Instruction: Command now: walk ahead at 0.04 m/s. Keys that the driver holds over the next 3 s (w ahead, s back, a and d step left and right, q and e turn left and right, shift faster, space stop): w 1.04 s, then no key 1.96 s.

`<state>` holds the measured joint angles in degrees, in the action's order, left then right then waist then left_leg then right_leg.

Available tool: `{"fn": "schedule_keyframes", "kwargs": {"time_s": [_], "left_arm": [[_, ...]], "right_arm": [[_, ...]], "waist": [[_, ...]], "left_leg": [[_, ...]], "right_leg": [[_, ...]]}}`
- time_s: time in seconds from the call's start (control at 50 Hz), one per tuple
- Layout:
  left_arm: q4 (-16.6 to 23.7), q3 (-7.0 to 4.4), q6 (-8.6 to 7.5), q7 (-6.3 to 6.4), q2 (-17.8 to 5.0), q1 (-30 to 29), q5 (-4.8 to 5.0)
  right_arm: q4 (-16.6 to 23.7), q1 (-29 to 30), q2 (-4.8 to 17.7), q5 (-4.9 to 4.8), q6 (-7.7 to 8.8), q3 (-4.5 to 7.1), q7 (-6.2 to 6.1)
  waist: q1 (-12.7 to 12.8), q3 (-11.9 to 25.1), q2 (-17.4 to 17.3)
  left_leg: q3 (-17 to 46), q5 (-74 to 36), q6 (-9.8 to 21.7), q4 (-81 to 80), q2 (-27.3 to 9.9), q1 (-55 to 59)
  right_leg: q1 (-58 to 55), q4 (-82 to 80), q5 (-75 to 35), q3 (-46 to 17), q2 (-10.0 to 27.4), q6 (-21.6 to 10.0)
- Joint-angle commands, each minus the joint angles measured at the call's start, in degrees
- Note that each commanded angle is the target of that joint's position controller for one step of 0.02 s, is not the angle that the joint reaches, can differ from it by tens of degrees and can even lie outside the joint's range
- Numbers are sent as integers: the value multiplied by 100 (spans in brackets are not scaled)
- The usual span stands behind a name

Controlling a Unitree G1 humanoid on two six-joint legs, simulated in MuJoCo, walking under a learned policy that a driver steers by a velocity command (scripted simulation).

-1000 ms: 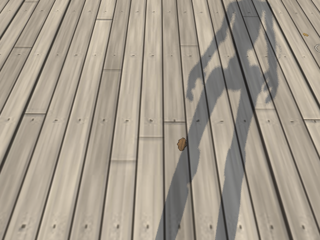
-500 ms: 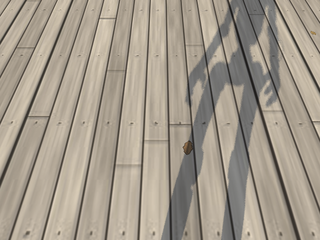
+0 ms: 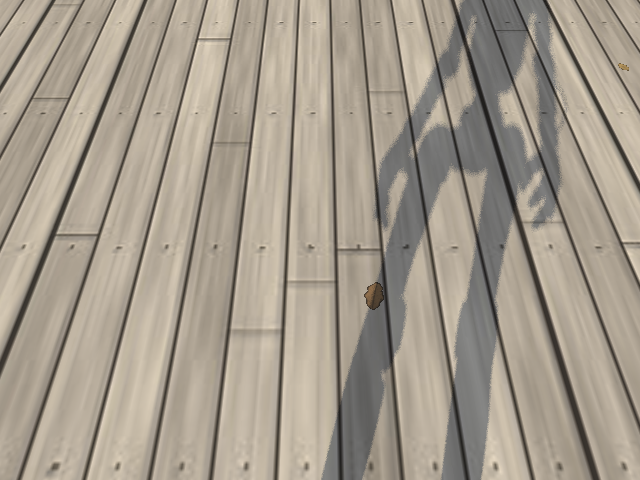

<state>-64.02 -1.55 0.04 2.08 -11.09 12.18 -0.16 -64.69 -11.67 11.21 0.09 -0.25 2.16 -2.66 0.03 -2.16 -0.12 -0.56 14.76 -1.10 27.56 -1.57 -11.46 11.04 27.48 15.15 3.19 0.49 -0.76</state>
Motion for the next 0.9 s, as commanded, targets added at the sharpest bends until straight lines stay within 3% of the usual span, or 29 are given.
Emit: {"fn": "schedule_keyframes", "kwargs": {"time_s": [0.02, 0.06, 0.1, 0.12, 0.16, 0.2, 0.24, 0.26, 0.28, 0.3, 0.32, 0.34, 0.36, 0.38, 0.42, 0.46, 0.54, 0.62, 0.66, 0.7, 0.72, 0.74, 0.76, 0.78, 0.8, 0.82, 0.84, 0.86, 0.9], "left_arm": [[66, -73, -28, 22, -530, 308, 6], [89, -177, 0, 54, -808, 385, 98], [104, -265, -76, 46, -1031, 706, 151], [81, -335, -135, 38, -1189, 854, 166], [175, -341, -256, 23, -1107, 771, 100], [363, -339, -341, -10, -1081, 399, 177], [483, -345, -313, -47, -1090, -17, 272], [495, -343, -287, -65, -1059, 37, 267], [544, -290, -302, -82, -885, -24, 240], [664, -169, -346, -132, -446, -129, 119], [881, -162, -454, -124, -342, -206, 200], [962, -182, -545, -140, -501, -418, 319], [978, -184, -611, -183, -583, -444, 344], [906, -211, -643, -188, -636, -367, 273], [864, -292, -639, -215, -769, -370, 161], [888, -278, -570, -258, -601, -494, 141], [1311, -155, -526, -309, -329, -1557, 151], [1584, -99, -537, -426, -385, -2227, 205], [1713, -101, -571, -494, -461, -2379, 216], [1716, -192, -609, -527, -683, -2081, 201], [1619, -286, -612, -512, -868, -1621, 196], [1337, -428, -598, -476, -1111, -637, 211], [1061, -548, -560, -416, -1381, 434, 185], [903, -665, -525, -375, -1918, 1290, 23], [831, -520, -500, -374, -1534, 1253, 27], [904, -421, -534, -386, -1225, 611, 96], [1053, -332, -573, -396, -952, 8, 108], [1086, -262, -626, -438, -735, -361, 47], [1007, -197, -683, -485, -531, -533, -34]], "right_arm": [[55, -299, 497, -4, 32, 57, -21], [88, -315, 562, -68, 37, 95, -41], [276, -73, 427, -71, 155, 76, -11], [344, -9, 308, -87, 233, 55, 37], [453, 113, 387, -147, 344, 104, 130], [504, 6, 375, -211, 427, 114, 177], [228, -570, 320, -178, 495, 169, 179], [-7, -1040, 337, -133, 484, 217, 182], [-159, -1579, 424, -104, 468, 265, 194], [-210, -2302, 880, -95, 475, 363, 161], [-183, -2580, 1252, -47, 573, 366, 245], [-89, -2105, 982, -23, 683, 251, 264], [56, -1697, 753, -34, 748, 170, 291], [178, -1365, 709, -34, 760, 121, 340], [269, -1228, 507, -8, 713, 35, 358], [216, -1563, 493, 16, 665, 9, 289], [316, -1708, 726, 26, 604, 38, 150], [260, -2009, 791, -49, 587, 93, 119], [241, -2004, 813, -81, 557, 134, 114], [298, -1833, 952, -67, 517, 196, 109], [330, -1747, 1042, -56, 481, 234, 103], [376, -1619, 1033, -37, 431, 232, 106], [500, -1479, 973, 0, 431, 190, 128], [612, -2166, 184, -10, 538, -19, 230], [514, -2016, 196, -128, 738, -29, 289], [774, -1359, 645, -298, 837, 113, 299], [921, -907, 785, -327, 874, 136, 253], [946, -714, 801, -252, 843, 195, 185], [915, -1023, 564, -161, 649, 238, 120]], "waist": [[5, 103, 53], [55, -160, 298], [209, -484, 747], [247, -514, 1056], [189, -625, 926], [-27, -570, 826], [-410, -364, 627], [-517, -249, 478], [-682, -99, 58], [-846, 216, -1419], [-801, 218, -1985], [-556, -254, -1108], [-383, -455, -662], [-239, -433, -413], [-130, -379, -429], [-176, -297, -512], [-354, -476, -399], [-466, -675, -508], [-383, -696, -526], [-86, -349, -673], [183, 28, -841], [672, 588, -880], [1122, 1253, -771], [799, 2381, 736], [807, 2789, 1097], [687, 1715, 983], [488, 1051, 465], [250, 649, 67], [-140, 447, 311]], "left_leg": [[-54, -92, 162, -394, 7, -76], [-315, 1583, 274, 70, 253, -571], [-447, 1669, 345, 891, 272, -1358], [-437, 1224, 376, 1574, 176, -1503], [-67, 1435, 537, 2458, -169, -1908], [70, 1606, 677, 1862, -362, -1764], [-547, 558, 653, 321, 80, -112], [-722, 95, 534, 89, 340, 627], [-275, 158, 553, -102, 101, 1264], [1666, 702, 931, -973, -1197, 1889], [3933, 1744, 1733, -1845, -2159, 2010], [4042, 2198, 1791, -1860, -2274, 1717], [3394, 1975, 1565, -1792, -2049, 1616], [2723, 1274, 1347, -1811, -1766, 1447], [1684, -203, 1058, -1873, -1357, 1159], [1093, -1307, 1036, -1890, -1139, 1168], [540, -1843, 1022, -2096, -972, 865], [322, -1835, 1063, -2222, -1113, 1065], [246, -2262, 1019, -2039, -1268, 1461], [133, -3898, 908, -1468, -1357, 1816], [72, -5049, 841, -898, -1356, 1927], [-104, -5716, 710, 183, -1165, 1717], [-149, -4773, 543, 1649, -968, 509], [-130, -1333, 154, 4210, 94, -1866], [836, 1569, 252, 5286, 466, -2528], [827, 1366, 380, 5610, 83, -3120], [623, 826, 454, 5401, -251, -3044], [507, 432, 467, 5027, -483, -2734], [549, 124, 503, 4492, -755, -2011]], "right_leg": [[74, -634, 195, -213, 179, -134], [314, -780, 2247, -490, 297, -397], [295, -1394, 3449, -1626, 1098, -852], [272, -1759, 3629, -2401, 1653, -1160], [332, -1991, 3229, -2936, 2087, -1369], [335, -1866, 2580, -2461, 1911, -1110], [1046, -1373, 1865, -1303, 1173, -757], [1396, -888, 1667, -953, 885, -687], [1828, -12, 1237, -606, 637, -545], [2602, 2266, 1034, 124, 130, -173], [3692, 3596, 1741, -244, -277, -191], [4266, 4429, 1424, -698, 151, -323], [4549, 4601, 724, -784, 381, -444], [4405, 4433, 186, -695, 541, -466], [3855, 3727, -417, -591, 709, -395], [3626, 3279, -689, -359, 650, -246], [3263, 1637, -1448, -96, 430, -87], [2878, 726, -1763, 58, 254, -179], [2819, 440, -1633, 14, 233, -335], [2182, 312, -1329, 115, 21, -527], [1521, 373, -1151, 237, -181, -634], [302, 309, -1189, 337, -364, -797], [-1531, 524, -1163, -303, 198, -1057], [-3869, 136, 126, -3221, 1902, -2046], [-3865, -1033, 603, -4878, 2267, -2120], [-3028, -1174, 596, -3995, 2002, -1761], [-1920, -1296, 53, -3060, 1819, -1553], [-939, -1467, -508, -2405, 1602, -1413], [83, -1765, -723, -1671, 1240, -1270]]}}
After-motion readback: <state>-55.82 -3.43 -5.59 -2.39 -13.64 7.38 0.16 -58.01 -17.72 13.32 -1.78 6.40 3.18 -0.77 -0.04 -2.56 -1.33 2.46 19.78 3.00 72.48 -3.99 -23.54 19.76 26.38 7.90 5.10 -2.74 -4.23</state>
